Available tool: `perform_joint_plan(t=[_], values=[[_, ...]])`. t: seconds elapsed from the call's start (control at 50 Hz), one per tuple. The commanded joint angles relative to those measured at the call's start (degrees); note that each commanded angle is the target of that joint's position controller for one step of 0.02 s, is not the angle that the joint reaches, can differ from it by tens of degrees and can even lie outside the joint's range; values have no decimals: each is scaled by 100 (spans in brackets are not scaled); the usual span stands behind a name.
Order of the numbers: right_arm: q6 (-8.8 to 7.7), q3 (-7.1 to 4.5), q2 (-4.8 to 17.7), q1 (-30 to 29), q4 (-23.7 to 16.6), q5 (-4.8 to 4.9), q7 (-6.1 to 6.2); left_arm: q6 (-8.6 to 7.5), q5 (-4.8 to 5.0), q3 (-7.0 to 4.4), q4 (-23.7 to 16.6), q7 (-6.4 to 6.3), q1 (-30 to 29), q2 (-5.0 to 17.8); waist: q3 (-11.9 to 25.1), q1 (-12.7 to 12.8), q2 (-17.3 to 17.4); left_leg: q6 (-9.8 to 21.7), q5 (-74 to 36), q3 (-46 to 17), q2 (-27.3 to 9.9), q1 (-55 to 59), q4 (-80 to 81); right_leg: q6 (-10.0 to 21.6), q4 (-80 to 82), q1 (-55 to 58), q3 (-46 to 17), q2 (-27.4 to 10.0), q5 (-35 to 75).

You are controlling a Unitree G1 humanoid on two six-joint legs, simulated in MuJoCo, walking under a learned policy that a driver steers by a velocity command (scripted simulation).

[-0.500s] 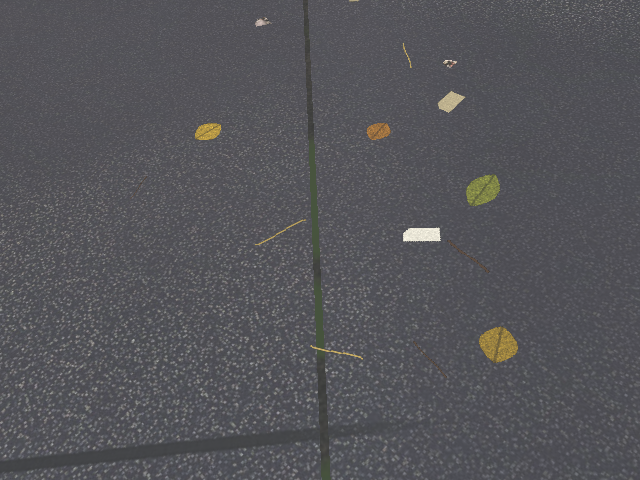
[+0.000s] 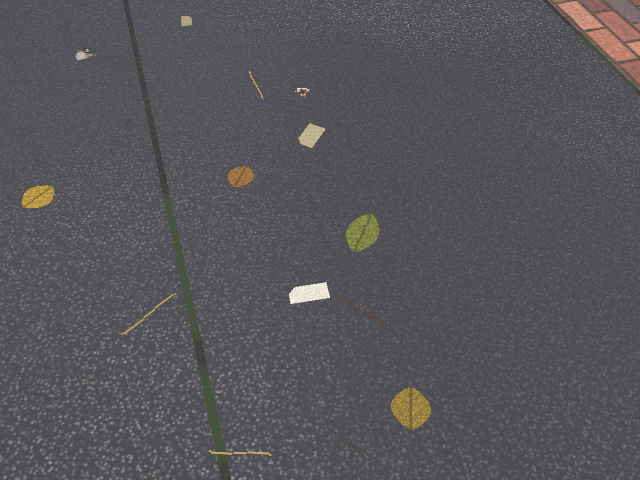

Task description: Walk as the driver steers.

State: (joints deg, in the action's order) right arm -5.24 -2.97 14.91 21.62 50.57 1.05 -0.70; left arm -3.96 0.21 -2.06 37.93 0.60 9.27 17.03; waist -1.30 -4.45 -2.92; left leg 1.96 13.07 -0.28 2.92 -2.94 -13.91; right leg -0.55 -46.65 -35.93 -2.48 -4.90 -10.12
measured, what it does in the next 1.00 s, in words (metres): walks ahead, turning left: right foot, then left foot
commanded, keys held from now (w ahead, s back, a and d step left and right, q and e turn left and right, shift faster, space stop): w+q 0.64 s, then s+q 0.30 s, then s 0.06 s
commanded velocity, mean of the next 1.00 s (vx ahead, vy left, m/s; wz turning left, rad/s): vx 0.36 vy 0.00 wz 0.46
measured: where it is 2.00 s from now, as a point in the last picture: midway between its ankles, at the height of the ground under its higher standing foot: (222, 334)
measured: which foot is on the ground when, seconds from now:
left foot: down 0.00-0.18, up 0.20-0.66, down 0.68-1.00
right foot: up 0.00-0.14, down 0.16-0.70, up 0.72-1.00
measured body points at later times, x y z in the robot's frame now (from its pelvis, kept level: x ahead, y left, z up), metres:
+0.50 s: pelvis +0.27 -0.03 +0.00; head +0.30 -0.02 +0.45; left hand +0.25 +0.26 -0.12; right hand +0.51 -0.25 -0.10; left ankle +0.38 +0.16 -0.68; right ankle +0.24 -0.14 -0.75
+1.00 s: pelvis +0.46 +0.07 -0.01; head +0.50 +0.13 +0.44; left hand +0.47 +0.41 -0.12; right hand +0.72 -0.11 -0.09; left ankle +0.46 +0.16 -0.75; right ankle +0.61 -0.05 -0.66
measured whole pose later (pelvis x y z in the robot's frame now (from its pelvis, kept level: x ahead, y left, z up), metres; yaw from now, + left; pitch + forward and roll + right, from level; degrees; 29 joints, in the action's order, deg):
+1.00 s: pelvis +0.46 +0.07 -0.01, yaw +33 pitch +3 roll -2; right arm 1.4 -3.8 18.5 10.2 38.4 0.3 1.1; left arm -0.2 -0.5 -3.1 39.7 -3.0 4.0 18.9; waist -6.3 -1.9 -1.4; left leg 4.6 7.5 -6.3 5.7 -19.8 -25.7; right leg -6.7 -61.8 -38.7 -6.6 -0.8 -19.4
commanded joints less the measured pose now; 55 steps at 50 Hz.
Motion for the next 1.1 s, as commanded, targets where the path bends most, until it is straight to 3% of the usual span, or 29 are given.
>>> perform_joint_plan(t=[0.02,0.1,0.14,0.16,0.18,0.2,0.22,0.24,0.26,0.28,0.32,0.38,0.42,0.5,0.58,0.64,0.66,0.68,0.7,0.72,0.74,0.76,0.78,0.8,0.82,0.86,0.94,1.04,1.1], values=[[-30,-221,1116,-205,-376,64,59,-178,19,13,-608,83,-724,144,-254,47,715,948,-1629,-871,-1238,-557,566,-109,1083,405,209,227,903],[76,-247,1209,57,-284,108,107,-229,71,-113,-697,134,-849,434,-169,223,805,711,-1786,-1182,-1546,-138,174,50,1686,977,1,352,1020],[122,-245,1230,-11,-307,69,119,-237,60,-267,-524,84,-171,690,240,690,807,508,-2792,-1039,-1377,-171,-728,279,1934,2117,138,494,779],[123,-186,1090,-3,-356,2,111,-220,28,-389,-356,27,580,915,777,1076,751,330,-2736,-867,-1073,-619,-1768,453,1866,3322,59,303,774],[124,-21,617,52,-570,-185,108,-170,-75,-496,-268,-52,1558,1356,1775,1377,-67,111,-937,-598,-596,-1653,-3629,784,1671,4917,-1169,-930,532],[56,105,130,936,-638,30,102,-118,-137,-504,-181,22,1592,1552,2520,871,-1816,-84,2091,-570,-14,-3219,-5285,1519,2572,5943,-3733,-2033,-955],[63,-54,813,593,-536,172,112,-118,-81,-364,-224,37,1369,915,1798,1009,-1013,-85,1881,-876,-332,-3733,-5883,1342,2950,5368,-3702,-1799,-1632],[79,-134,1013,70,-666,216,109,-125,-25,-287,-206,25,1040,672,1004,983,-621,-64,1326,-727,-550,-3964,-5922,1176,2998,4674,-2719,-1629,-1351],[99,-125,930,-155,-695,156,127,-142,-48,-251,-180,40,726,568,640,822,-235,-98,899,-628,-766,-3759,-5785,1120,3117,4005,-2081,-1386,-593],[133,-147,862,-251,-718,82,119,-158,-80,-232,-134,52,506,440,388,676,-232,-123,638,-632,-908,-3598,-5547,1109,3279,3528,-1573,-1193,-86],[262,-138,648,-172,-723,105,87,-244,-116,-248,-46,43,280,358,237,466,-347,-167,369,-595,-1058,-3188,-5368,1127,3622,2998,-912,-1025,396],[391,-112,491,-495,-935,45,76,-339,-65,-323,130,10,234,487,-55,391,-125,-259,16,-609,-1133,-3470,-4926,1229,3925,2815,-319,-1106,922],[384,-89,457,-756,-1060,21,31,-329,-76,-368,230,-22,289,594,-151,438,-18,-293,-522,-594,-1129,-3619,-4308,1229,4010,2924,80,-1062,1101],[310,-15,380,-1479,-1298,19,-142,-244,-36,-441,360,-82,437,831,-318,697,126,-214,-1443,-174,-999,-3370,-2999,1077,4037,3091,830,-963,1282],[323,-27,482,-2060,-1630,26,-249,-103,96,-519,550,-89,752,1021,-467,838,127,27,-1114,94,-878,-3477,-2374,923,3761,3807,1123,-1156,1615],[374,-169,744,-1766,-1729,9,-272,34,174,-584,563,-119,715,1258,-48,505,-112,360,-270,551,-383,-2698,-2264,733,2650,4169,1388,-1162,4016],[391,-314,974,-1063,-1581,-11,-248,102,202,-579,513,-138,570,1271,286,67,-92,506,-328,700,-81,-1826,-2022,584,1547,3992,1528,-987,4843],[410,-508,1339,-159,-1350,-48,-158,105,198,-506,448,-165,561,1108,769,-386,103,698,-1243,535,67,-381,-1589,270,106,3245,1633,-673,4402],[449,-611,1945,45,-1308,-77,-15,47,-111,-309,203,-159,843,442,1236,-29,1489,1236,-3477,-1479,-1259,1451,-1731,-185,-1958,1153,1582,14,-210],[363,-568,2134,-242,-1697,-219,-63,-82,-129,-178,88,-114,1208,386,2522,231,1831,2449,-4413,-4263,-2594,2427,-1215,-428,-3624,-10,329,939,-3101],[329,-456,1677,-472,-1799,-168,-142,-94,22,-308,133,-94,708,963,2530,-80,689,2169,-5072,-3388,-2378,2167,-1185,-354,-3707,-116,-381,516,-2788],[295,-399,1458,-715,-1767,-94,-146,-88,90,-277,13,-122,377,911,1729,41,587,1900,-5155,-2474,-2086,1442,-1231,-275,-3348,-286,-254,330,-2387],[305,-376,1288,-960,-1730,-9,-110,-55,-7,-270,97,-222,329,809,1143,246,183,1587,-4742,-2019,-1745,676,-1137,-309,-2940,-295,-171,138,-2014],[332,-339,1164,-1123,-1747,11,-61,19,-66,-300,103,-283,339,862,903,388,298,1476,-4556,-1814,-1591,66,-996,-344,-2640,-61,-196,40,-1727],[373,-326,1161,-1208,-1779,-56,-33,112,-50,-319,129,-284,450,899,859,536,439,1427,-4519,-1686,-1463,-435,-853,-365,-2542,324,-222,51,-1562],[395,-361,1246,-1247,-1744,-124,7,217,-69,-279,158,-300,579,734,936,623,578,1455,-5000,-1546,-1395,-777,-814,-478,-2296,509,-178,206,-1373],[543,-365,1332,-1226,-1648,-52,177,354,-90,-241,57,-388,283,630,1106,572,700,1270,-5116,-1556,-1265,-755,-999,-631,-1793,307,-294,449,-954],[723,-208,1107,-1390,-1585,-138,371,466,-42,-215,81,-396,102,587,1096,495,886,1075,-4500,-1639,-1304,-663,-1158,-693,-1436,323,-316,453,-627],[701,-21,714,-1481,-1449,-185,331,468,15,-166,105,-236,104,484,1110,462,1017,1030,-1332,-1630,-1239,-922,-798,-555,-466,1050,-247,87,-392]])
Keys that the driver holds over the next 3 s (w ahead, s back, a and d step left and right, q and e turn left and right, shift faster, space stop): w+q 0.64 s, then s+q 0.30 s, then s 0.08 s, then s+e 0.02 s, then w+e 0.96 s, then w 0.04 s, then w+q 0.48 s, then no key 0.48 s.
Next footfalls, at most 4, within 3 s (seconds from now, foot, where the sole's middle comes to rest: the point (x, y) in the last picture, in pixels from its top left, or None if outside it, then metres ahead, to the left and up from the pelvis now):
0.16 right None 0.28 -0.14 -0.78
0.68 left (220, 471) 0.50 0.18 -0.78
1.22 right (314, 414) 0.61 -0.02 -0.78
1.60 left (169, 393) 0.68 0.29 -0.78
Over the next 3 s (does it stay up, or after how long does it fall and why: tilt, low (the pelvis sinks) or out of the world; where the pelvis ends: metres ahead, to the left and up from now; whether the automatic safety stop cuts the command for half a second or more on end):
stays up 1.28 0.26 -0.01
